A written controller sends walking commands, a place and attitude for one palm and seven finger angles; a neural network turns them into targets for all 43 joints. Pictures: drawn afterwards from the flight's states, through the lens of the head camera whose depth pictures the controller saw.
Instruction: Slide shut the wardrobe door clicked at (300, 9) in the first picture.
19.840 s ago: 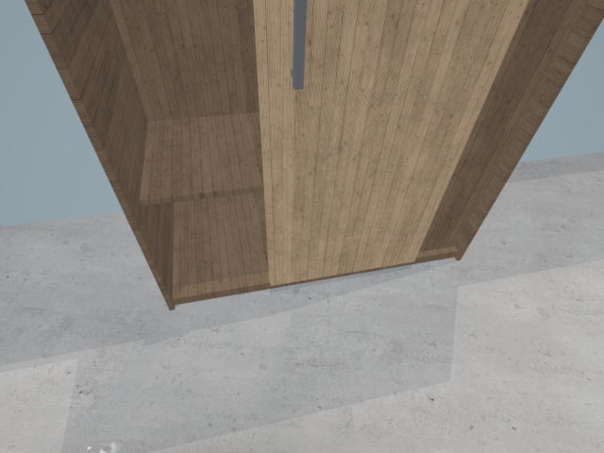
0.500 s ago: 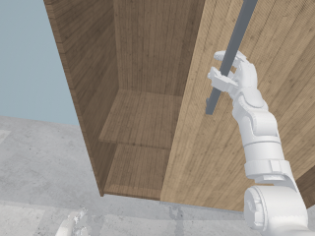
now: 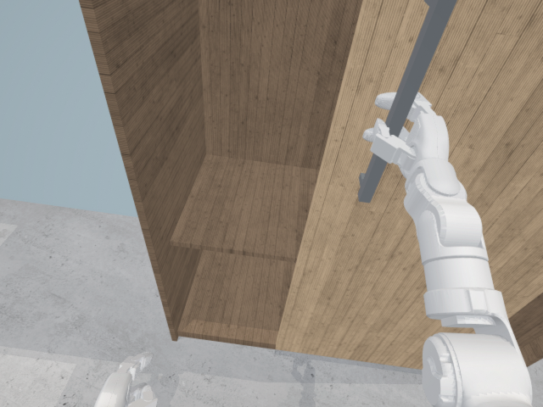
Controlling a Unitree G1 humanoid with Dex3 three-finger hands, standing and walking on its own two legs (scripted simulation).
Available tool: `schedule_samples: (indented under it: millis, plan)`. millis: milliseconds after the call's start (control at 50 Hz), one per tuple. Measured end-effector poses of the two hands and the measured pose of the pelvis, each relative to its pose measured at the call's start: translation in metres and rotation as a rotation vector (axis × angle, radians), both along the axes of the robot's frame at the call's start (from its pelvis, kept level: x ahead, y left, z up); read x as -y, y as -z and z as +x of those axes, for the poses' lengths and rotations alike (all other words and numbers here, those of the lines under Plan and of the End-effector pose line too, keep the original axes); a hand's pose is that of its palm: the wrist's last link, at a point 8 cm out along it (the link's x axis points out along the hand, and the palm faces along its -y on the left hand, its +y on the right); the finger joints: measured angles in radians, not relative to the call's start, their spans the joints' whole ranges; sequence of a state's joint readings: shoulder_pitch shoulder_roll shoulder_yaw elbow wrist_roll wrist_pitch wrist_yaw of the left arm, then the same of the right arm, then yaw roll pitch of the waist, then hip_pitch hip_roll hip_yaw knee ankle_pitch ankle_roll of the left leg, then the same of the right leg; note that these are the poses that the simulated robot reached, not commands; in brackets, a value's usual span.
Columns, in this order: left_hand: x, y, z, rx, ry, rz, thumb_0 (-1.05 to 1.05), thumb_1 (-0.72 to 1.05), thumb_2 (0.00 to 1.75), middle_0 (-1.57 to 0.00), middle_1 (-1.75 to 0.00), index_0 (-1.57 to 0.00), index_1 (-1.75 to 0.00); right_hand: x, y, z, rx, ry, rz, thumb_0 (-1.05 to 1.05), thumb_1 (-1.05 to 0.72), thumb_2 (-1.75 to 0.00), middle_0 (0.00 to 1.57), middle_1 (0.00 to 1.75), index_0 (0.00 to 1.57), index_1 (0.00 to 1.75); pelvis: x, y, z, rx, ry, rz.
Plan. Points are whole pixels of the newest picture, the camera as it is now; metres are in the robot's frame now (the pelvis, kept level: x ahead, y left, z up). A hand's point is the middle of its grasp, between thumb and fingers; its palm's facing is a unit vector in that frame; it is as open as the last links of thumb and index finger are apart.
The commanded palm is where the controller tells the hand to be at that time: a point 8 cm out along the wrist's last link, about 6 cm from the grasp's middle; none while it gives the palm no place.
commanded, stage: grip the handle and tug to test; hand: right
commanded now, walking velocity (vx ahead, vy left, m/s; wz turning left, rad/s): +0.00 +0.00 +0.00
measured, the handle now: (392, 113) +0.47 -0.12 +0.25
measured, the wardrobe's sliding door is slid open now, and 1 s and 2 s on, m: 0.36 0.36 0.26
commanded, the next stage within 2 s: tug the door sideways, standing still in 0.26 s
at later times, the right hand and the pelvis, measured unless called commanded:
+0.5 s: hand (379, 142) +0.41 -0.10 +0.24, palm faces +0.02 +1.00 -0.01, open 5.9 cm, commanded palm +0.39 -0.14 +0.24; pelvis +0.04 +0.00 +0.00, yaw -1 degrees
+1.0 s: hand (375, 147) +0.42 -0.10 +0.22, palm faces +0.09 +0.98 -0.16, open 6.2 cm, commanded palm +0.40 -0.11 +0.24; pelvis +0.01 +0.01 -0.01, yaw -1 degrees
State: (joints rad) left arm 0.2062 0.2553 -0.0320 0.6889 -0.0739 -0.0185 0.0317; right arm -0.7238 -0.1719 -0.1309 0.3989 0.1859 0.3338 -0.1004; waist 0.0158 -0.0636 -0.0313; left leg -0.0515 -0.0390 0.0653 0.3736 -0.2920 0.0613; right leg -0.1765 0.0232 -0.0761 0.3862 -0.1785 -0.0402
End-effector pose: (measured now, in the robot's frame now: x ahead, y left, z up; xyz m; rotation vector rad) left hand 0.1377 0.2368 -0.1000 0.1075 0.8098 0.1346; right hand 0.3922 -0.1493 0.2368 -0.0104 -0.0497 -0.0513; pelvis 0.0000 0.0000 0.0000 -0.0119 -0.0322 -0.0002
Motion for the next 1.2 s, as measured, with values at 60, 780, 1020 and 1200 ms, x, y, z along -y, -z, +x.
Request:
schedule_samples:
  millis: [60, 780, 1020, 1200]
  plan:
    - [0.000, -0.002, 0.005, 0.012, -0.003, -0.007, 0.01, 0.91, 0.90, -0.20, -0.30, -0.20, -0.30, 0.000, 0.001, 0.000, 0.009, -0.004, 0.000, 0.00, -0.76, -0.80, 0.37, 1.40, 0.32, 1.38, 0.000, 0.000, 0.004, -0.001, -0.006, -0.002]
    - [0.041, -0.012, 0.107, 0.053, 0.208, -0.037, 0.01, 0.91, 0.90, -0.20, -0.30, -0.20, -0.30, -0.002, 0.001, -0.001, 0.010, 0.023, -0.040, 0.00, -0.75, -0.84, 0.40, 1.39, 0.31, 1.40, -0.004, 0.004, 0.035, -0.018, 0.099, -0.005]
    - [0.033, 0.023, 0.043, -0.050, 0.141, -0.078, 0.01, 0.91, 0.90, -0.21, -0.30, -0.20, -0.30, -0.002, 0.012, 0.003, 0.200, 0.026, -0.162, -0.05, -0.75, -0.84, 0.44, 1.39, 0.17, 1.40, -0.013, 0.010, 0.004, 0.004, 0.023, -0.020]
    - [-0.021, 0.057, 0.000, -0.220, 0.103, -0.029, 0.01, 0.91, 0.90, -0.21, -0.30, -0.20, -0.30, -0.013, 0.019, 0.006, 0.284, 0.105, -0.112, -0.03, -0.79, -0.87, 0.45, 1.40, 0.13, 1.40, -0.047, 0.024, 0.010, 0.055, 0.055, 0.036]
